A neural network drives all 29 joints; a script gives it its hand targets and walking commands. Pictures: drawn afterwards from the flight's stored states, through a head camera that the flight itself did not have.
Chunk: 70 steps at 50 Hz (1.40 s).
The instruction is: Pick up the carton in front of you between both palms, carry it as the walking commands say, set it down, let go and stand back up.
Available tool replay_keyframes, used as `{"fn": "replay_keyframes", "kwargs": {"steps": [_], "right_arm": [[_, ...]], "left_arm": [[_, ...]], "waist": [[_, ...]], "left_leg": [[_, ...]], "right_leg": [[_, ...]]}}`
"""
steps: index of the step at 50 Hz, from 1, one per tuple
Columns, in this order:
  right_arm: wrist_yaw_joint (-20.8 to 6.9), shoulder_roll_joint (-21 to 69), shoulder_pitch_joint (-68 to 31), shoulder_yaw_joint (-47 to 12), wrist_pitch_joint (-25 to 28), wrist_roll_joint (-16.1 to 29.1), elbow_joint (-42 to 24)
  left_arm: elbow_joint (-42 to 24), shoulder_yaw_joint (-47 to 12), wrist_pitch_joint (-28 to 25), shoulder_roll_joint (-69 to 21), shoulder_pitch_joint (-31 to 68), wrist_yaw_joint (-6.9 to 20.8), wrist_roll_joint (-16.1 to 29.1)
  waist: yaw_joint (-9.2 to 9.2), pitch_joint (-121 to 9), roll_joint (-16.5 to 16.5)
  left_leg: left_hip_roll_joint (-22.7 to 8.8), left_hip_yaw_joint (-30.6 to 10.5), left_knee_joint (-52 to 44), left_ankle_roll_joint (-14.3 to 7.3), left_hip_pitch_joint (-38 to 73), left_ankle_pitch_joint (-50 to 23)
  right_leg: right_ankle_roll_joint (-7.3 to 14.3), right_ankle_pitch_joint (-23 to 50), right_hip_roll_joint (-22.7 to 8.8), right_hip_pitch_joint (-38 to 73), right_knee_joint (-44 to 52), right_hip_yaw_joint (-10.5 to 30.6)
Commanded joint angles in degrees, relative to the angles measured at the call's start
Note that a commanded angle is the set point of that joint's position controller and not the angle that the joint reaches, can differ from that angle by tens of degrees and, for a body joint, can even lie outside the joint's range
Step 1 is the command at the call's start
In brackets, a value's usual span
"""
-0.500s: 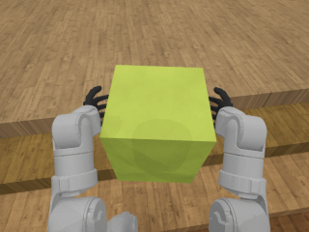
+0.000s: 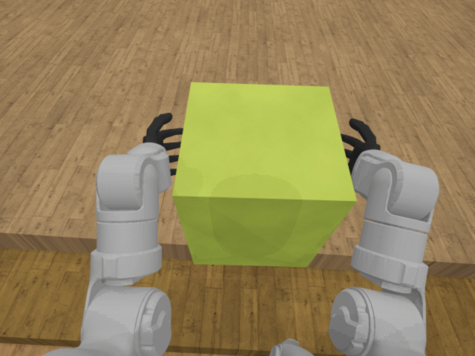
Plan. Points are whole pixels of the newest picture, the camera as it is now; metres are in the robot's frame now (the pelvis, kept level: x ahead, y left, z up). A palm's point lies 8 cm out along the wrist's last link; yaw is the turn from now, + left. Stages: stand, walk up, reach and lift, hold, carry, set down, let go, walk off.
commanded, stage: carry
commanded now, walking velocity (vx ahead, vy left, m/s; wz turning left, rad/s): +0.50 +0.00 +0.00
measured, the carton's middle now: (254, 184) +0.39 +0.05 +0.09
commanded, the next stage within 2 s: none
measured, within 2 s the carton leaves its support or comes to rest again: neither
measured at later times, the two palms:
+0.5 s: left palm out of the picture +0.68 +0.22 +0.26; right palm (359, 28) +0.63 -0.08 +0.26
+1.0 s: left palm out of the picture +0.95 +0.27 +0.39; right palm out of the picture +1.00 -0.03 +0.40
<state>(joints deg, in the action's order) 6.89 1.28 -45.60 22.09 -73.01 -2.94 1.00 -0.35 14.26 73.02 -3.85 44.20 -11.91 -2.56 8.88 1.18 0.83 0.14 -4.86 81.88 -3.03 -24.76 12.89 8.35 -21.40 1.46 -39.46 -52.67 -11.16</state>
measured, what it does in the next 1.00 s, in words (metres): climbs: left foot 0.12 m higher, then right foot 0.12 m higher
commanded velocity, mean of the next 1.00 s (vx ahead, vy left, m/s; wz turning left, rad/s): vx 0.50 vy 0.00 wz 0.00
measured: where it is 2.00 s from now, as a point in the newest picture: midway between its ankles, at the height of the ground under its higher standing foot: (249, 135)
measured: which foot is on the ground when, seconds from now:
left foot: up 0.00-0.34, down 0.36-0.88, up 0.90-1.00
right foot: down 0.00-0.42, up 0.44-0.86, down 0.88-1.00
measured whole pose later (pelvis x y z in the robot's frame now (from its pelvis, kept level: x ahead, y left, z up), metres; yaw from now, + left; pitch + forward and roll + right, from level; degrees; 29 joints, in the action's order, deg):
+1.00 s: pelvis +0.61 +0.06 +0.24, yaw +2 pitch +2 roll -3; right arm 7.2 2.7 -43.1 22.3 -74.4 -4.8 0.8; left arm 4.3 13.5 73.0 -2.7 44.3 -12.3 -0.9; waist 8.1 -0.3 1.0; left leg -0.3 -5.9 86.2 -1.8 -24.5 4.5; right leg 8.0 -14.8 1.9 -41.4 -53.6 -11.9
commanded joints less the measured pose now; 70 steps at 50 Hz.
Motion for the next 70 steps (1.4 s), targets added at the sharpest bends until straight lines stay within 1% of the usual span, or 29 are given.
{"fn": "replay_keyframes", "kwargs": {"steps": [1, 3, 6, 8, 10, 14, 16, 18, 19, 20, 21, 22, 23, 25, 27, 33, 37, 39, 41, 43, 44, 45, 46, 47, 49, 50, 55, 60, 70], "right_arm": [[-3.9, 43.3, -33.8, -27.2, -0.1, 6.6, -2.4], [-3.3, 42.6, -35.8, -27.4, 0.5, 5.9, -3.4], [-2.7, 41.6, -33.7, -30.1, -0.1, 6.2, -1.9], [-2.2, 39.7, -33.6, -30.0, -1.6, 6.8, 0.7], [-2.1, 41.0, -34.5, -30.3, -3.0, 8.9, 2.2], [-2.0, 44.7, -38.5, -31.9, -4.1, 12.2, 4.8], [-2.0, 47.8, -42.3, -33.4, -4.0, 14.4, 5.3], [-2.2, 50.6, -43.2, -33.4, -3.6, 16.6, 7.5], [-2.3, 51.5, -41.8, -33.1, -3.1, 17.5, 9.9], [-2.7, 53.4, -42.2, -33.8, -2.3, 19.1, 9.6], [-3.4, 57.0, -43.2, -35.8, -1.6, 20.6, 8.2], [-3.9, 58.2, -44.9, -37.1, -0.2, 23.0, 7.1], [-4.6, 61.6, -48.9, -39.2, 1.1, 24.5, 3.1], [-6.0, 64.9, -58.8, -42.0, 3.6, 28.1, -7.1], [-6.8, 66.1, -58.3, -44.4, 4.9, 28.7, -11.5], [-5.3, 54.8, -35.3, -42.9, 3.7, 21.5, -8.8], [-5.1, 47.6, -32.3, -40.7, 1.3, 19.3, -7.8], [-5.0, 45.1, -31.7, -38.7, 0.1, 18.5, -6.6], [-4.9, 43.9, -31.5, -37.2, -1.2, 17.7, -4.5], [-4.7, 43.0, -30.7, -35.2, -1.7, 15.3, -3.2], [-4.6, 42.0, -30.9, -34.0, -1.7, 14.0, -2.3], [-4.3, 41.5, -30.8, -33.1, -1.5, 11.9, -1.1], [-3.9, 42.1, -26.5, -30.9, -1.5, 9.8, -0.3], [-3.5, 41.5, -29.6, -29.3, -1.4, 9.6, -0.9], [-3.3, 45.4, -33.9, -30.2, -0.6, 9.2, -1.9], [-3.4, 47.2, -36.2, -30.7, -0.2, 9.9, -3.1], [-3.3, 48.7, -36.8, -36.0, 0.4, 12.6, -6.0], [-2.4, 46.2, -33.1, -37.2, -1.3, 12.7, -3.1], [-3.9, 51.3, -39.2, -33.3, -1.8, 15.2, 6.9]], "left_arm": [[-9.6, -41.5, -1.6, -59.6, 53.8, 10.8, 29.5], [-9.6, -42.0, -2.4, -61.2, 56.6, 11.4, 31.2], [-7.9, -38.5, -1.8, -57.0, 53.1, 10.5, 29.5], [-1.1, -34.2, -0.1, -53.1, 46.0, 9.6, 25.4], [1.7, -30.9, 1.2, -50.4, 43.0, 9.1, 23.0], [3.1, -26.8, 2.5, -47.5, 45.0, 8.8, 19.9], [5.1, -25.0, 2.9, -47.3, 45.2, 8.7, 17.9], [9.1, -22.1, 3.4, -47.2, 40.8, 8.7, 15.5], [11.5, -20.4, 3.6, -47.0, 38.6, 8.8, 13.2], [11.8, -19.0, 2.9, -46.4, 38.1, 8.4, 10.6], [12.5, -17.0, 2.1, -44.8, 36.6, 8.1, 8.3], [13.1, -16.1, 1.5, -45.9, 32.4, 8.0, 6.4], [12.8, -16.6, 0.8, -46.8, 35.1, 7.9, 5.8], [5.6, -20.6, -0.9, -52.6, 40.3, 8.1, 7.7], [0.5, -25.4, -2.2, -54.6, 43.3, 7.3, 9.5], [-7.0, -35.0, -2.9, -50.3, 32.7, 6.7, 12.2], [-8.1, -36.2, -1.3, -45.4, 34.2, 6.4, 14.2], [-6.9, -35.8, -0.4, -44.7, 35.0, 6.0, 15.0], [-4.8, -35.1, 0.4, -45.2, 35.6, 5.8, 16.0], [-3.4, -34.6, 0.7, -46.6, 35.7, 6.0, 17.4], [-3.5, -35.1, 0.8, -47.8, 37.7, 6.5, 18.5], [-2.4, -35.1, 0.8, -49.2, 38.7, 7.1, 19.5], [-2.7, -35.5, 0.4, -50.1, 41.9, 7.4, 21.0], [-0.8, -35.5, 0.2, -53.0, 40.2, 8.2, 23.0], [-4.2, -36.9, -1.1, -57.4, 48.2, 9.7, 26.4], [-5.9, -37.9, -1.7, -59.1, 50.1, 10.3, 27.9], [-8.5, -37.1, -2.2, -57.1, 45.4, 9.1, 24.8], [-4.8, -33.3, 0.3, -49.0, 39.0, 8.5, 20.8], [7.1, -26.6, 0.9, -48.9, 39.6, 8.6, 15.6]], "waist": [[-5.45, -32.3, 0.1], [-5.66, -28.4, 0.3], [-4.22, -26.8, -0.6], [-1.99, -25.8, -6.8], [-0.94, -23.0, -4.9], [-6.89, -17.0, -5.7], [-9.78, -16.8, -14.8], [-14.7, -23.6, -18.0], [-16.96, -29.6, -12.5], [-19.61, -33.9, -8.8], [-18.7, -32.7, -8.3], [-15.29, -37.8, 15.1], [-15.45, -44.4, 12.8], [-13.59, -36.2, 5.1], [-12.01, -29.1, 6.2], [-16.26, -28.0, 4.5], [-12.96, -18.8, 3.7], [-11.0, -18.0, 6.9], [-7.76, -23.0, 11.5], [-1.57, -30.5, 15.8], [1.7, -33.6, 14.8], [0.28, -35.4, 8.4], [-3.84, -43.3, -18.6], [-4.09, -44.5, -13.5], [-5.28, -34.8, -5.1], [-5.82, -32.6, -6.1], [-3.31, -33.3, -1.5], [-4.21, -31.6, -7.1], [-6.51, -22.1, -8.9]], "left_leg": [[0.2, -3.2, 22.2, -2.9, -20.1, 1.2], [-1.9, -1.7, 18.7, -3.6, -22.7, 3.0], [-2.9, 4.5, 13.4, -3.7, -28.2, 7.0], [-3.6, 4.2, 28.3, -4.9, -44.3, 13.3], [-5.5, 1.3, 36.0, -4.1, -59.9, 20.8], [-9.2, 9.1, 13.2, -1.8, -44.0, 13.7], [-8.2, 15.7, -7.4, -2.1, -16.0, 7.0], [-3.5, 21.3, -12.5, -3.9, -6.5, 5.5], [2.4, 22.3, -20.9, -3.6, -0.3, 2.0], [4.4, 21.0, -39.0, -2.6, 8.9, -4.3], [0.2, 6.6, -51.0, -2.8, 21.3, -5.0], [-19.0, -29.7, -55.5, -10.6, 32.8, -38.8], [-20.2, -35.0, -52.6, -14.2, 36.5, -47.1], [-17.6, -27.9, -51.7, -12.2, 30.9, -9.3], [-16.3, -18.6, -53.9, -8.8, 27.5, 2.6], [-20.9, -12.3, -58.8, -11.2, 48.2, -16.7], [-14.4, 1.1, -70.6, -8.3, 35.2, -9.3], [-11.6, 10.2, -78.8, -8.0, 21.4, -20.0], [-10.6, 15.6, -72.6, -6.7, 20.6, -60.0], [-11.4, 16.5, -52.8, -3.1, 28.1, -81.1], [-9.9, 16.4, -35.4, -1.0, 26.4, -75.9], [-6.1, 11.9, -21.4, -0.2, 14.7, -44.2], [5.2, 5.3, 4.7, 3.4, -3.3, 3.7], [5.4, -6.0, 16.1, 1.1, -6.3, 1.8], [1.2, -3.2, 18.8, -1.2, -14.7, 2.0], [0.3, -2.2, 20.3, -1.2, -17.7, 4.0], [-1.6, 0.1, 1.4, -1.0, -24.1, 16.0], [-3.8, 5.9, -18.1, 0.0, -24.2, 6.6], [0.5, 15.5, -53.3, -0.2, -0.7, -5.2]], "right_leg": [[9.8, 6.3, -16.8, 36.9, 27.0, 43.3], [7.2, -5.0, -16.9, 34.4, 29.4, 36.3], [8.1, 2.6, -18.1, 37.8, 32.3, 29.2], [10.5, 6.9, -21.6, 48.0, 33.4, 31.9], [8.9, 2.9, -23.5, 56.0, 34.2, 31.6], [2.8, -5.0, -16.3, 37.0, 45.7, 15.1], [2.0, 12.0, -11.7, 19.9, 50.7, 1.1], [2.0, 57.5, -12.4, 29.2, 37.3, -1.4], [0.2, 80.9, -10.4, 36.0, 21.8, -2.2], [-3.3, 82.9, -8.3, 37.6, 0.8, -2.5], [-5.3, 49.1, -7.4, 23.2, -11.7, 4.5], [-9.7, 2.7, 2.4, 3.0, -35.7, 11.5], [-7.7, 2.2, 3.3, 0.8, -51.0, 22.4], [-4.7, 6.8, -0.7, -11.3, -56.5, 19.4], [-3.0, 7.2, -3.5, -15.9, -52.4, 16.9], [-1.1, -5.7, -5.6, -41.7, -59.8, 9.6], [-1.2, -7.3, -6.6, -37.1, -42.1, 3.7], [-0.4, 2.3, -5.7, -15.0, -22.9, -0.8], [0.6, 10.7, -0.9, 3.9, -12.4, -5.2], [-0.5, 10.4, 4.0, 16.0, -3.0, -5.5], [-1.7, 10.0, 5.2, 25.9, 9.9, -2.3], [-1.2, 6.5, 0.3, 36.5, 15.3, 10.5], [10.0, 10.5, -20.9, 46.9, 27.4, 51.1], [11.7, 10.4, -18.3, 44.1, 29.7, 56.9], [7.8, 7.3, -16.1, 35.8, 24.4, 44.8], [7.3, 8.2, -16.2, 34.0, 24.4, 40.8], [7.7, 14.0, -16.3, 44.8, 25.1, 32.1], [8.3, 22.2, -16.1, 45.1, 28.5, 24.6], [0.6, 25.2, -12.6, 34.5, 27.2, 11.8]]}}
